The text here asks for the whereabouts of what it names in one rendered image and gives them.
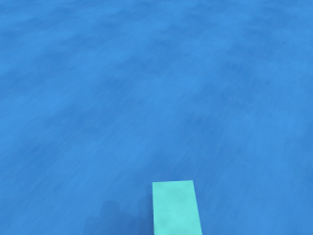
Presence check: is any carton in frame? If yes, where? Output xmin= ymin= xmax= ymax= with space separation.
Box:
xmin=152 ymin=180 xmax=202 ymax=235

